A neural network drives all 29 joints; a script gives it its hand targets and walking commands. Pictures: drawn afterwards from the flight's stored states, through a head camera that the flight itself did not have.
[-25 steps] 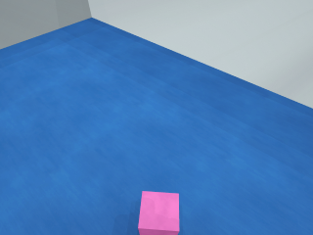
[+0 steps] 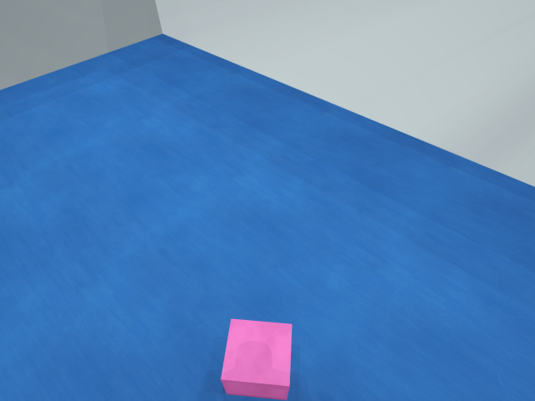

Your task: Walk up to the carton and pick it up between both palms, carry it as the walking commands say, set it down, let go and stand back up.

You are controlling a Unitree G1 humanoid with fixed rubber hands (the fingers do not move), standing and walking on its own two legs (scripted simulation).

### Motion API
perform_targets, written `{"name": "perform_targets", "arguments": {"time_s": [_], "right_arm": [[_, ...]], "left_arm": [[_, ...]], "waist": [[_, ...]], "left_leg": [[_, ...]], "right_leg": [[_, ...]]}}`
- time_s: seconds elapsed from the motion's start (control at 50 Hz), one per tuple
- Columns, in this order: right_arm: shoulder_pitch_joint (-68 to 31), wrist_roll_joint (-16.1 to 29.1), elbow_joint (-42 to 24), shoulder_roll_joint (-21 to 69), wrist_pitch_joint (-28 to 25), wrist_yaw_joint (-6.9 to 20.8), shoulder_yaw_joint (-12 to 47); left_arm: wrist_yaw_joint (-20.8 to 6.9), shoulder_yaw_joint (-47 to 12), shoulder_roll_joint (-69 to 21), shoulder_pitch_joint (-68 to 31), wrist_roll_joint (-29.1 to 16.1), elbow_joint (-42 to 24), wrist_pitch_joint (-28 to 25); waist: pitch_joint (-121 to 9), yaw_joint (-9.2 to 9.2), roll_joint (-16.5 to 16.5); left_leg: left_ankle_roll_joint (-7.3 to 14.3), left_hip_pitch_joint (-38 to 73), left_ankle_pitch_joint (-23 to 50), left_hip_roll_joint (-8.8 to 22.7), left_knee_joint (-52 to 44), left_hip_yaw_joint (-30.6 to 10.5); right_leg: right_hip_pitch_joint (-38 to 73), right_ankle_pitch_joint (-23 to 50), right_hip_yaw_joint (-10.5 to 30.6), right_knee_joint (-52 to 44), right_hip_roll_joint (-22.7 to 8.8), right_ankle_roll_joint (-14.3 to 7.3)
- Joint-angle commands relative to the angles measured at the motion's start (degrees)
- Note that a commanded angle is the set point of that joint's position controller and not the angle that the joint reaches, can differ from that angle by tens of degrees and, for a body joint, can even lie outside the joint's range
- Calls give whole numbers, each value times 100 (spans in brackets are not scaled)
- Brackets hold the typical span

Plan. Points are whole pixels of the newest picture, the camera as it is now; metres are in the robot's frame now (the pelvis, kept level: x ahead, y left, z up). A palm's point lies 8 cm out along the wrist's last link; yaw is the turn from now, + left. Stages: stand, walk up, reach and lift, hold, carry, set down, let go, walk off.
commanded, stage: walk up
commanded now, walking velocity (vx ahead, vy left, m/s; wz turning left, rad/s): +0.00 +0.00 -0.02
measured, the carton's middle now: (258, 359) +0.40 +0.05 -0.68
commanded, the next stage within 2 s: stand in 0.10 s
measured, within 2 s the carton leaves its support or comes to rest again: neither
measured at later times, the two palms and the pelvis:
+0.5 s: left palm out of the picture +0.15 +0.25 -0.12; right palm out of the picture +0.16 -0.23 -0.13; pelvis -0.03 +0.01 -0.02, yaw +1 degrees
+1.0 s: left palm out of the picture +0.17 +0.23 -0.18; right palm out of the picture +0.15 -0.18 -0.17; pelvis -0.07 +0.01 -0.07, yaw +0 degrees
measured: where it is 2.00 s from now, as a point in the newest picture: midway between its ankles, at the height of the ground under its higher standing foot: outside the picture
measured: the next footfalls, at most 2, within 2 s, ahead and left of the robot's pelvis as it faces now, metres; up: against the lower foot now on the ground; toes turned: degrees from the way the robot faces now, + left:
none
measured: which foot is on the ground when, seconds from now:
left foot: down 0.00-1.00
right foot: down 0.00-1.00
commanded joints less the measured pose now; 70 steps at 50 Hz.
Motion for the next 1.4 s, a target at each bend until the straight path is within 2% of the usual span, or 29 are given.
{"name": "perform_targets", "arguments": {"time_s": [0.0, 0.02, 0.1, 0.28, 0.3, 0.32, 0.34, 0.36, 0.38, 0.4, 0.44, 0.48, 0.52, 0.54, 0.58, 0.64, 0.72, 0.78, 0.86, 0.96, 1.04, 1.2, 1.32, 1.38], "right_arm": [[477, 13, 97, -439, -122, 0, -57], [344, 14, 72, -400, -138, 12, -41], [335, 30, 110, -263, -162, 0, -1], [436, 4, 156, -133, -155, 0, 25], [-1575, 843, -1855, -792, 73, 63, 457], [-3585, 927, -3189, -722, 444, -26, 302], [-3402, 713, -3123, -852, 920, -37, 320], [-2817, 596, -3013, -932, 1391, -36, 197], [-2404, 552, -2913, -852, 1926, -50, 93], [-1996, 503, -2786, -648, 2558, -27, 142], [-1054, 482, -2496, -404, 3470, 31, 190], [-517, 601, -2498, -239, 3948, 25, 233], [-546, 400, -2805, -55, 3855, 53, 179], [-682, 273, -2975, -10, 3729, 55, 120], [-1158, 27, -3281, 34, 3447, 61, -21], [-1587, -117, -3826, 52, 2971, 111, -145], [-1512, -114, -4257, 295, 2575, 90, -138], [-1458, -55, -4549, 289, 2548, 86, -192], [-1787, 49, -4665, 317, 2703, 47, -186], [-2662, 108, -4583, 317, 2774, 0, -270], [-3496, 104, -4277, 219, 2769, -65, -383], [-4872, 100, -3484, 274, 2576, -275, -679], [-5739, 142, -3231, 404, 2128, -464, -841], [-6132, 162, -3068, 370, 1857, -538, -945]], "left_arm": [[3, 22, 400, 314, -83, -68, -16], [2, 30, 397, 289, -81, -18, -5], [-11, 64, 509, 317, -49, 156, 1], [15, 46, 448, 408, -42, 306, -18], [-9, -301, 757, -1603, -580, -1705, 251], [85, -264, 1071, -3613, -457, -3053, 621], [132, -265, 1165, -2795, -416, -2737, 1122], [101, -225, 1314, -2478, -532, -2584, 1577], [27, -270, 1159, -2038, -584, -2405, 2077], [-32, -152, 1066, -1631, -541, -2205, 2659], [-73, -226, 883, -1047, -541, -2095, 3536], [-163, -337, 721, -776, -574, -2204, 4029], [-334, -242, 648, -705, -431, -2428, 3868], [-381, -166, 645, -752, -313, -2609, 3717], [-406, 6, 712, -1120, -57, -3039, 3430], [-476, 319, 837, -1502, 101, -3596, 2999], [-590, 542, 784, -1571, 213, -3742, 2600], [-615, 542, 683, -1533, 207, -3889, 2569], [-634, 513, 625, -1809, 109, -3908, 2720], [-603, 681, 776, -2688, 88, -3862, 2750], [-580, 715, 873, -3597, -14, -3606, 2718], [-554, 822, 1001, -5169, -179, -2666, 2497], [-543, 1073, 1188, -6045, -151, -2015, 2008], [-528, 1089, 1226, -6493, -198, -1773, 1739]], "waist": [[134, 68, 360], [230, 99, 485], [314, 61, 71], [370, 42, -157], [-787, -134, -411], [-860, 66, -169], [-700, 298, 58], [-784, 168, 40], [-590, 11, -39], [-235, 62, -77], [-404, 102, -43], [-1116, -101, -390], [-1402, -172, -324], [-1513, -162, -210], [-1586, -134, -38], [-1996, -67, -14], [-2550, -62, -72], [-2793, -75, -13], [-2455, -86, -16], [-2143, -36, 47], [-2131, -68, 86], [-2694, -147, 26], [-3451, -25, -36], [-3874, -40, -34]], "left_leg": [[236, 349, 1534, 695, -652, -520], [275, 156, 1376, 725, -763, -589], [204, 5, 927, 551, -791, -443], [181, -25, 603, 487, -753, -349], [466, -1880, -1317, -159, 714, -363], [430, -2109, -1285, -155, 922, -265], [340, -2364, -1661, -123, 728, -242], [433, -2529, -2028, -76, 475, -240], [480, -2532, -2035, -67, 444, -228], [529, -2628, -1579, -99, 503, -335], [513, -2727, -590, -73, 644, -449], [524, -2265, 866, -234, 1002, -576], [448, -2104, 1603, -362, 1011, -609], [399, -1993, 1835, -399, 972, -616], [330, -2059, 1814, -406, 1072, -579], [314, -2514, 1783, -337, 1609, -582], [274, -3083, 1879, -413, 2232, -567], [218, -3184, 1438, -435, 2445, -564], [213, -3502, 236, -394, 2455, -536], [207, -3837, -834, -332, 2508, -456], [186, -3973, -1129, -334, 2641, -403], [173, -4337, -892, -402, 2880, -345], [130, -4858, -481, -506, 3099, -274], [81, -5008, -308, -560, 3184, -285]], "right_leg": [[-213, 478, 517, -456, -525, -60], [-54, 307, 443, -407, -467, 7], [179, 625, 566, -483, -582, -13], [188, 532, 647, -640, -630, -17], [-988, -1248, 270, 685, -277, -47], [-1296, -1139, 352, 680, -349, -74], [-1006, -1198, 120, 786, -271, -13], [-796, -1295, -154, 990, -146, -64], [-784, -1282, -186, 979, -85, -115], [-874, -1018, -94, 1008, -23, -118], [-830, 3, 131, 1098, 16, -204], [-747, 1217, 377, 1064, 82, -265], [-646, 2059, 513, 1014, 101, -196], [-595, 2205, 573, 984, 115, -163], [-780, 2065, 648, 1099, 116, -114], [-1233, 1933, 675, 1630, 56, -94], [-1738, 1921, 559, 2243, 75, -20], [-2021, 1391, 476, 2448, 149, -7], [-2377, 231, 393, 2494, 157, -14], [-2739, -854, 344, 2587, 111, 7], [-2961, -1179, 297, 2737, 109, -19], [-3161, -863, 271, 3018, 122, 29], [-3386, -413, 314, 3218, 167, 126], [-3593, -209, 310, 3321, 216, 148]]}}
